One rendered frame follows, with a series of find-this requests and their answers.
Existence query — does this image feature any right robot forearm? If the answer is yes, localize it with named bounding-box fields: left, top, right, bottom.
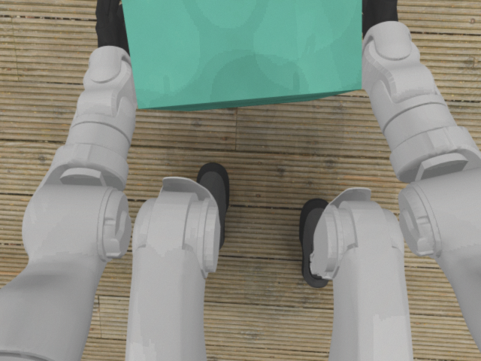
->
left=362, top=21, right=481, bottom=184

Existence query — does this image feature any right robot upper arm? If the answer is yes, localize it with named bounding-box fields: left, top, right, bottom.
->
left=398, top=167, right=481, bottom=353

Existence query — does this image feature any left robot foot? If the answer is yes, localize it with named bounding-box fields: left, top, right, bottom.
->
left=196, top=162, right=229, bottom=250

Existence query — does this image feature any left robot upper arm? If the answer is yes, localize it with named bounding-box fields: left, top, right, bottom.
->
left=0, top=184, right=132, bottom=361

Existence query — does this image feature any carton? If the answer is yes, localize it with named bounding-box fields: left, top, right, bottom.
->
left=122, top=0, right=362, bottom=111

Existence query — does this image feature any robot left hand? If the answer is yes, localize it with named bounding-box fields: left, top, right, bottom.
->
left=95, top=0, right=130, bottom=56

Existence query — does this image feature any left robot forearm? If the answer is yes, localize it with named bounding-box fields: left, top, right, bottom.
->
left=22, top=46, right=138, bottom=254

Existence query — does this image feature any left robot shin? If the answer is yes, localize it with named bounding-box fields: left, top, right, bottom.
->
left=132, top=177, right=219, bottom=255

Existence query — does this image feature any robot right hand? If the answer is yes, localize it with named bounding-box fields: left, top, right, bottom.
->
left=362, top=0, right=398, bottom=40

